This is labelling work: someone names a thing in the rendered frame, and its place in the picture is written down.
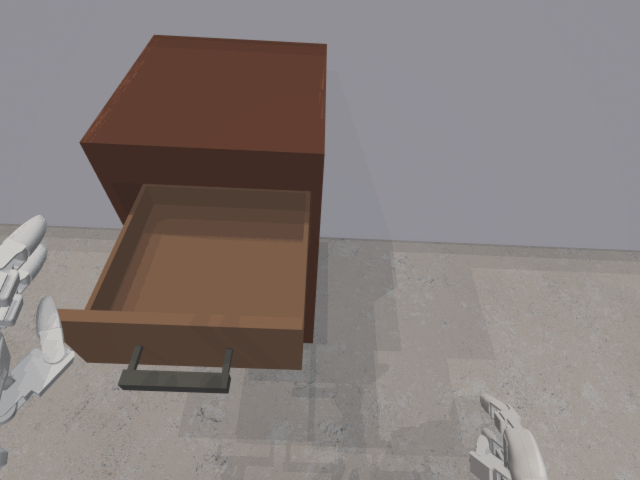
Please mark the cabinet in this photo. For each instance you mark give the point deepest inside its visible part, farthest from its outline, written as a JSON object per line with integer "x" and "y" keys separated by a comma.
{"x": 216, "y": 112}

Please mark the handle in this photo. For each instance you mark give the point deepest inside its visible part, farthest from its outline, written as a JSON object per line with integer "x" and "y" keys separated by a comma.
{"x": 175, "y": 381}

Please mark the robot left hand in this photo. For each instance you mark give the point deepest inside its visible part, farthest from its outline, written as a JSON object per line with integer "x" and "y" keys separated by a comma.
{"x": 21, "y": 258}

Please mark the drawer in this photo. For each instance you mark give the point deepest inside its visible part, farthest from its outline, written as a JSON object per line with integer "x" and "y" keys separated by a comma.
{"x": 196, "y": 270}

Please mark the robot right hand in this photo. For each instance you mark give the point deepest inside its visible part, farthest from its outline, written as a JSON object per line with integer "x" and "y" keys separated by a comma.
{"x": 516, "y": 456}

